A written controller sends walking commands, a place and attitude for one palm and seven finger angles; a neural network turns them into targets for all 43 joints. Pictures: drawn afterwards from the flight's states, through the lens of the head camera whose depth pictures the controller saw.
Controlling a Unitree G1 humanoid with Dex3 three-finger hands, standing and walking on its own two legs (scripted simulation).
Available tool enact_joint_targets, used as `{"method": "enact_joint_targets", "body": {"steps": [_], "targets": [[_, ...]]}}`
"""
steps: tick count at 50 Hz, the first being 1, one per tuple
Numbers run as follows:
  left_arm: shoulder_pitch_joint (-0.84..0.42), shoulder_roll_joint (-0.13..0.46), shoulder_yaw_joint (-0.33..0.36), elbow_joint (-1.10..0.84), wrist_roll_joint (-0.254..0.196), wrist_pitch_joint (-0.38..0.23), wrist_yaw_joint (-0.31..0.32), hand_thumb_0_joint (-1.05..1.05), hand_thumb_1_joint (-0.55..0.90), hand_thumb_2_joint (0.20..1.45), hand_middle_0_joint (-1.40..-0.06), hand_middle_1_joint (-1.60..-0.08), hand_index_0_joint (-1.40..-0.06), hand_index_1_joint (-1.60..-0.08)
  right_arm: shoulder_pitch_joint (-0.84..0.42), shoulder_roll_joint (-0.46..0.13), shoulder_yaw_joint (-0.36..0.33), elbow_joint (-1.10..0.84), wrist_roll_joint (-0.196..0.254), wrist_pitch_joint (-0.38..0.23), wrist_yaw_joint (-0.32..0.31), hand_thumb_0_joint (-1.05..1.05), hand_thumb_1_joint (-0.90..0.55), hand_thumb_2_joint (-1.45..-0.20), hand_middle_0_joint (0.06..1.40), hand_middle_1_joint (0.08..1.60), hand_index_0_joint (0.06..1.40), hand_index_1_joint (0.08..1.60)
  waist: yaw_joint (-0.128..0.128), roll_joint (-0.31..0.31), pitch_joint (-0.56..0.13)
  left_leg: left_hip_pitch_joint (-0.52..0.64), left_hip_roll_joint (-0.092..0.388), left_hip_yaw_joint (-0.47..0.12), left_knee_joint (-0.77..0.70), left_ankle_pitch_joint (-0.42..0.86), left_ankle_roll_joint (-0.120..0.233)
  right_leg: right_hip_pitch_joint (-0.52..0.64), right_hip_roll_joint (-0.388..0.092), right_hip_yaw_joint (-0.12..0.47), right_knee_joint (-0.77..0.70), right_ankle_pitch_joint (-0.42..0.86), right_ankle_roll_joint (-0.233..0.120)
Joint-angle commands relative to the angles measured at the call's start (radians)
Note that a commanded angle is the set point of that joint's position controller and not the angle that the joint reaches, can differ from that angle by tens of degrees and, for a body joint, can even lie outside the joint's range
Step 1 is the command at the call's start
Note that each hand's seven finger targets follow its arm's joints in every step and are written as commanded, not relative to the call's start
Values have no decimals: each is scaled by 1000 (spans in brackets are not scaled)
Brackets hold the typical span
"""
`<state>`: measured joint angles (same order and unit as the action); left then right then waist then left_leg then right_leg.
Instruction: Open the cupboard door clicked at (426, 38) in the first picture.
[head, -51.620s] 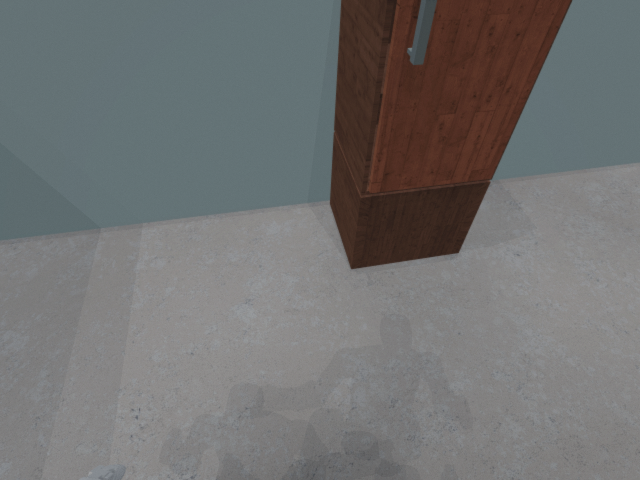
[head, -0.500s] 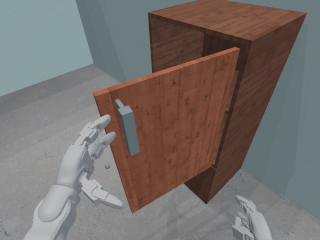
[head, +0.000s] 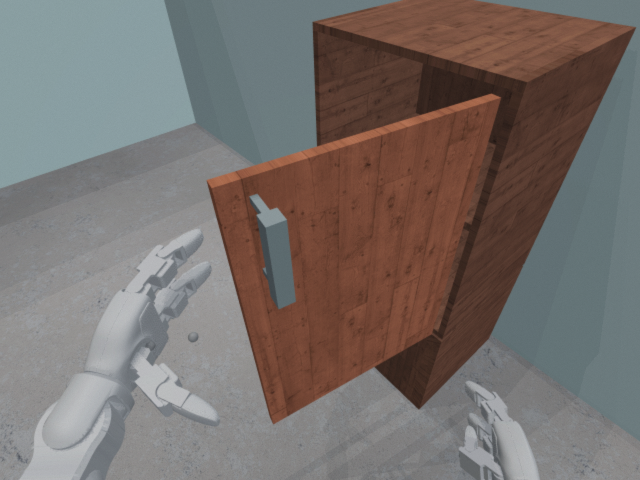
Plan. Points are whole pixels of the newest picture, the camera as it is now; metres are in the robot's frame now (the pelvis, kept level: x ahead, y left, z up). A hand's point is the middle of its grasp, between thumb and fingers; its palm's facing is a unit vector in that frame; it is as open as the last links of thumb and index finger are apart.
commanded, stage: draw the hand back to the body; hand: left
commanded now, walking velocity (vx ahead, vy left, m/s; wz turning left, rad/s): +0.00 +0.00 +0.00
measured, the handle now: (270, 251) +0.33 +0.10 +0.16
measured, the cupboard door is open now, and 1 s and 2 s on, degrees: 79 79 79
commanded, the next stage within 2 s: step back with the hand held close in 1.42 s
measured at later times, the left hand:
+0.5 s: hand (137, 337) +0.20 +0.21 +0.16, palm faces +0.22 -0.93 -0.29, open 15.3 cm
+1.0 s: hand (94, 322) +0.21 +0.26 +0.16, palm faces +0.40 -0.82 -0.41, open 9.6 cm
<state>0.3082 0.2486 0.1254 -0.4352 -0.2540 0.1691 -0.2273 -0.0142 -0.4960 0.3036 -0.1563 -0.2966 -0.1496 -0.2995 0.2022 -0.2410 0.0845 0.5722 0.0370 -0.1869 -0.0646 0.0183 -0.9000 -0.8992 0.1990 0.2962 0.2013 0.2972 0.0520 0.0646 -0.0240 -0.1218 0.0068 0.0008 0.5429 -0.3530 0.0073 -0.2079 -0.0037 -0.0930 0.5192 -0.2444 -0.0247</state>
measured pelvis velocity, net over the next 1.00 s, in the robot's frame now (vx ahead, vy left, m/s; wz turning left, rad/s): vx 0.02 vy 0.01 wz -0.02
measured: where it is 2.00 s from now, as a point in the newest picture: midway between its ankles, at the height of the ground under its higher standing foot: outside the picture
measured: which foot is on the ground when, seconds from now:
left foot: down 0.00-1.00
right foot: down 0.00-1.00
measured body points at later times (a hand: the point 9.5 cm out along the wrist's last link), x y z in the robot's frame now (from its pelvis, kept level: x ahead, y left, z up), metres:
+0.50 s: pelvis +0.00 +0.01 +0.00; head -0.02 +0.00 +0.45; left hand +0.18 +0.26 +0.17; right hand +0.20 -0.19 -0.06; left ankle -0.03 +0.11 -0.73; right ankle +0.03 -0.10 -0.73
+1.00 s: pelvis +0.02 +0.01 +0.01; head +0.01 -0.01 +0.46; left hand +0.19 +0.30 +0.18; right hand +0.21 -0.21 -0.08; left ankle -0.03 +0.11 -0.73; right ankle +0.03 -0.10 -0.73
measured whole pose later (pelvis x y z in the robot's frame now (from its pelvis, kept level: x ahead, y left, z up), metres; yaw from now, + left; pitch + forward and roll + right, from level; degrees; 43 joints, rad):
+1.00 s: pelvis +0.02 +0.01 +0.01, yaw -1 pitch -4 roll -1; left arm 0.47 0.33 0.29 -0.40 -0.04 -0.11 0.11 0.00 0.53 0.74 -0.20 -0.30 -0.19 -0.30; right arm 0.19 -0.23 0.02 0.64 -0.01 -0.12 -0.07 0.02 -0.90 -0.90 0.20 0.30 0.20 0.30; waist 0.07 0.07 0.03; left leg -0.03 0.00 0.03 0.42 -0.32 0.02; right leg -0.13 0.00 -0.07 0.40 -0.20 -0.01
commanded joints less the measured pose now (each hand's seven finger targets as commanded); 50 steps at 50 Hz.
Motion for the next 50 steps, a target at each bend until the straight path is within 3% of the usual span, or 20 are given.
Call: {"method": "enact_joint_targets", "body": {"steps": [1,2,6,9,12,17,18,19,20,21,24,27,39,42,44,50], "targets": [[-123,118,110,-215,-23,-61,5,0,-500,300,-150,-300,-150,-300,-161,-91,-41,-181,6,-59,-1,0,-900,-900,200,300,200,300,10,-43,-73,-85,-4,-24,-101,225,10,93,-6,33,-81,141,6],[-143,108,97,-229,-25,-59,-1,0,-500,300,-150,-300,-150,-300,-161,-92,-40,-181,7,-59,0,0,-900,-900,200,300,200,300,6,-17,-75,-79,-5,-24,-105,225,9,87,-5,30,-81,146,5],[-167,112,95,-220,-24,-51,-5,0,-500,300,-150,-300,-150,-300,-159,-97,-39,-179,10,-67,-3,0,-900,-900,200,300,200,300,-2,-30,-46,-84,-2,-34,-112,193,9,64,0,24,-88,100,6],[-138,152,131,-248,-21,-58,-5,0,-500,300,-150,-300,-150,-300,-160,-103,-43,-181,9,-78,0,0,-900,-900,200,300,200,300,10,-13,-84,-75,-3,-36,-110,216,4,84,-1,24,-76,125,1],[-132,134,125,-236,-26,-52,-16,0,-500,300,-150,-300,-150,-300,-154,-100,-40,-178,11,-77,2,0,-900,-900,200,300,200,300,6,-3,-63,-83,-3,-37,-116,222,1,72,2,14,-75,136,3],[-103,161,170,-224,-38,-49,-27,0,-325,375,-156,-300,-156,-300,-153,-106,-42,-175,12,-82,0,0,-900,-900,200,300,200,300,10,-36,-72,-84,-2,-42,-116,234,0,79,4,10,-72,149,3],[-136,243,166,-373,126,-172,141,0,-290,390,-158,-300,-158,-300,-132,-87,-58,-179,-27,-84,-5,0,-900,-900,200,300,200,300,25,-28,-16,-147,1,-44,-134,216,5,103,5,39,-88,128,4],[-19,210,167,-270,146,-199,215,0,-255,405,-159,-300,-159,-300,-117,-85,-57,-150,-38,-88,-6,0,-900,-900,200,300,200,300,18,-47,37,-160,9,-44,-144,158,-3,75,-1,43,-107,71,-4],[26,135,103,-270,162,-220,245,0,-220,420,-160,-300,-160,-300,-119,-82,-59,-149,-41,-76,1,0,-900,-900,200,300,200,300,10,-23,39,-150,13,-44,-158,159,-3,82,-5,47,-110,72,-6],[52,124,90,-274,173,-241,268,0,-185,435,-161,-300,-161,-300,-116,-81,-62,-148,-39,-68,6,0,-900,-900,200,300,200,300,7,-9,29,-139,16,-40,-161,177,-2,95,-9,47,-106,89,-5],[44,176,126,-275,203,-286,315,0,-80,480,-165,-300,-165,-300,-118,-88,-75,-134,-43,-50,5,0,-900,-900,200,300,200,300,7,-6,-16,-95,19,-27,-162,208,2,131,-14,59,-118,118,-6],[41,174,135,-267,219,-314,339,0,25,525,-169,-300,-169,-300,-118,-82,-80,-127,-45,-38,-2,0,-900,-900,200,300,200,300,5,-6,-35,-64,17,-20,-171,223,5,144,-16,62,-133,119,-6],[95,230,234,-207,224,-344,363,0,445,705,-184,-300,-184,-300,-133,-86,-97,-91,-44,-12,-8,0,-900,-900,200,300,200,300,23,-5,-45,-18,22,-21,-184,383,-5,200,-15,64,-137,235,-7],[104,229,254,-191,218,-343,359,0,550,750,-187,-300,-187,-300,-131,-84,-100,-92,-43,2,-5,0,-900,-900,200,300,200,300,24,-28,-38,-17,25,-17,-185,412,-5,201,-13,66,-139,255,-4],[96,244,272,-178,218,-342,361,0,620,780,-190,-300,-190,-300,-133,-86,-102,-86,-42,6,-6,0,-900,-900,200,300,200,300,24,12,-28,-12,24,-12,-183,412,-8,194,-13,69,-145,252,-6],[81,260,309,-146,208,-339,364,0,830,870,-198,-300,-198,-300,-135,-83,-105,-85,-40,20,-11,0,-900,-900,200,300,200,300,23,-12,-16,-5,24,-8,-193,385,-3,187,-13,68,-157,240,-2]]}}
